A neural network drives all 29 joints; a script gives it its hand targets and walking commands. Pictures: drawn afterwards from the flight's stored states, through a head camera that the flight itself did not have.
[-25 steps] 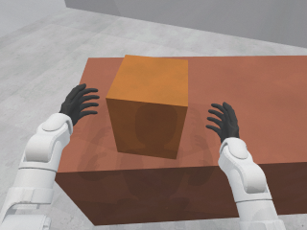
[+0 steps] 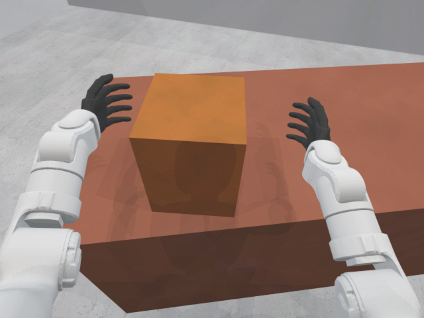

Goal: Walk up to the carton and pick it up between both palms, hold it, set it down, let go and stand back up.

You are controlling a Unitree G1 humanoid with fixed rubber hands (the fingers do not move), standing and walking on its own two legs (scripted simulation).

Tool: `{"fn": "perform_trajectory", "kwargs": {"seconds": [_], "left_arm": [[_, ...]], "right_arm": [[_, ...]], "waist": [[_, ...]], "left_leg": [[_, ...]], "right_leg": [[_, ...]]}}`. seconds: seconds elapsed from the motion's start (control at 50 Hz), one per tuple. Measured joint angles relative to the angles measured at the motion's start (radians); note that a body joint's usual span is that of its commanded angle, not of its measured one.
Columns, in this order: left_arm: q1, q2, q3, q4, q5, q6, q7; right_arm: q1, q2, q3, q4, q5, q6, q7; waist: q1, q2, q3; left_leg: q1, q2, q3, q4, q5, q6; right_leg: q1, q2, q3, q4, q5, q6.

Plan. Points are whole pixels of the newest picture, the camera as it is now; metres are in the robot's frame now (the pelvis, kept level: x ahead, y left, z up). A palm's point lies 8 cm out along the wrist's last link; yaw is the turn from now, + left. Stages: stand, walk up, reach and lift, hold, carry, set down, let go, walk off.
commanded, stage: reach and lift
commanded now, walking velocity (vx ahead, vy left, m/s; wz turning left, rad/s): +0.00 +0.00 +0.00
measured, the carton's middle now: (196, 147) +0.47 +0.03 +0.05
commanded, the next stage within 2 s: none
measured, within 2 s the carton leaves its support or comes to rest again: neither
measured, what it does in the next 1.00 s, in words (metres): stands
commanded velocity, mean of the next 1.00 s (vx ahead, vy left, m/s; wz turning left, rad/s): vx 0.00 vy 0.00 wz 0.00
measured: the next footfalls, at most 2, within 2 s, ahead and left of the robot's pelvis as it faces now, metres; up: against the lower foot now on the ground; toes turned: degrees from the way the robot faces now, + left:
none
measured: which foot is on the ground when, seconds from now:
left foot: down 0.00-1.00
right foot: down 0.00-1.00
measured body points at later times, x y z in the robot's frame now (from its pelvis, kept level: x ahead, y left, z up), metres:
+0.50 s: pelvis +0.01 +0.00 +0.00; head +0.03 +0.01 +0.45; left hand +0.50 +0.19 +0.21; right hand +0.44 -0.20 +0.18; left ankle +0.03 +0.12 -0.74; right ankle -0.01 -0.12 -0.74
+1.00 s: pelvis +0.01 +0.00 +0.00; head +0.05 +0.01 +0.45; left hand +0.50 +0.20 +0.14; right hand +0.45 -0.20 +0.15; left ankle +0.03 +0.12 -0.74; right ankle -0.01 -0.12 -0.74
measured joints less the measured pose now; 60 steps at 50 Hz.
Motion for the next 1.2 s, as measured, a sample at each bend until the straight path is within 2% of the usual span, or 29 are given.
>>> {"fn": "perform_trajectory", "kwargs": {"seconds": [0.12,0.2,0.3,0.66,0.78,0.94,1.2], "left_arm": [[-0.074,0.001,0.0,0.118,0.0,-0.066,0.009],[-0.105,0.001,0.0,0.161,0.0,-0.097,0.021],[-0.159,0.004,0.0,0.229,0.0,-0.114,0.025],[-0.406,0.005,-0.001,0.598,-0.012,-0.246,0.045],[-0.377,0.005,-0.001,0.652,-0.012,-0.308,0.044],[-0.302,0.004,-0.043,0.707,-0.015,-0.434,0.042],[-0.297,-0.039,-0.09,0.776,-0.04,-0.572,0.044]], "right_arm": [[-0.089,-0.002,0.0,0.13,0.008,-0.035,0.009],[-0.12,-0.002,0.0,0.169,0.011,-0.064,0.011],[-0.192,-0.003,0.0,0.261,0.013,-0.089,0.011],[-0.421,-0.003,0.0,0.562,0.025,-0.154,0.019],[-0.422,0.0,0.0,0.639,0.033,-0.201,0.021],[-0.415,0.022,-0.006,0.71,0.023,-0.298,0.034],[-0.4,0.069,-0.022,0.767,-0.027,-0.402,0.051]], "waist": [[-0.005,0.0,-0.018],[-0.005,0.0,-0.046],[-0.012,0.0,-0.059],[-0.049,0.0,-0.12],[-0.051,0.0,-0.12],[-0.051,0.0,-0.134],[-0.055,0.0,-0.215]], "left_leg": [[-0.029,0.0,0.0,0.0,0.002,0.0],[-0.057,0.0,0.0,0.0,0.002,0.0],[-0.072,0.0,0.0,0.0,0.002,0.0],[-0.147,0.0,0.0,0.0,0.005,0.0],[-0.147,0.0,0.0,0.0,0.005,0.0],[-0.197,0.003,0.0,0.0,0.018,-0.002],[-0.333,0.006,0.0,0.0,0.036,-0.003]], "right_leg": [[-0.029,0.0,0.0,0.0,0.002,0.0],[-0.057,0.0,0.0,0.0,0.002,0.0],[-0.072,0.0,0.0,0.0,0.002,0.0],[-0.146,0.0,0.0,-0.001,0.005,0.0],[-0.147,0.0,0.0,-0.002,0.006,0.0],[-0.197,0.003,0.0,-0.002,0.019,0.0],[-0.333,0.006,0.0,-0.002,0.037,0.0]]}}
